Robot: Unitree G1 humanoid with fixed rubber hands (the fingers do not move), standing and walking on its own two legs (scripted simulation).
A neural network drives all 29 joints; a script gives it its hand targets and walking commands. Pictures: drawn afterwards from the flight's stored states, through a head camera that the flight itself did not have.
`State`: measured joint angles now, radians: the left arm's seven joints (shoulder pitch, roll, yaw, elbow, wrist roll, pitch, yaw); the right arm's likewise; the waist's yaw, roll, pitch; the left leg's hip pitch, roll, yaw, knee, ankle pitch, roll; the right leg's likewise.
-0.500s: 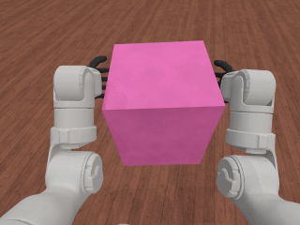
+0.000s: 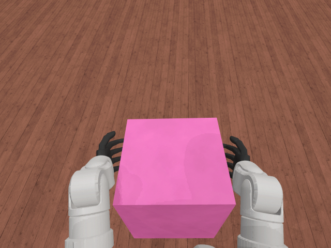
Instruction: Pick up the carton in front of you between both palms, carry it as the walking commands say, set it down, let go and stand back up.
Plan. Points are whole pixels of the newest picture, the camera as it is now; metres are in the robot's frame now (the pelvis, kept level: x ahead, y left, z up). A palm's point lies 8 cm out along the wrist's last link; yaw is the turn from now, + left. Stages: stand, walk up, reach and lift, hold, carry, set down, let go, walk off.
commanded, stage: carry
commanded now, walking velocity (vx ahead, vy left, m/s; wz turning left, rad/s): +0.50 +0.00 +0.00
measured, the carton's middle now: (172, 181) +0.28 -0.01 -0.03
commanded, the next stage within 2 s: none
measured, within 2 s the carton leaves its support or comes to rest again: neither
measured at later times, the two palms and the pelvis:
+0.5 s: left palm (120, 60) +0.58 +0.14 +0.10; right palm (224, 58) +0.60 -0.16 +0.09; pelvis +0.33 -0.03 +0.00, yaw +4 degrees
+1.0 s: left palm (117, 11) +0.91 +0.20 +0.07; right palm (195, 12) +0.91 -0.10 +0.07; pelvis +0.65 +0.05 +0.01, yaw +1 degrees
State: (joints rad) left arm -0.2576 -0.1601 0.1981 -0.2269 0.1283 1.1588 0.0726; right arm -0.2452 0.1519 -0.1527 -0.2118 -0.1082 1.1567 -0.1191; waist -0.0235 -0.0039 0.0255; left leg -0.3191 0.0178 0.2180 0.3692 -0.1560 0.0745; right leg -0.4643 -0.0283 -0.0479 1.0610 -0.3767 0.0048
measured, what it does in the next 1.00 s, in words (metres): walks ahead: right foot, then left foot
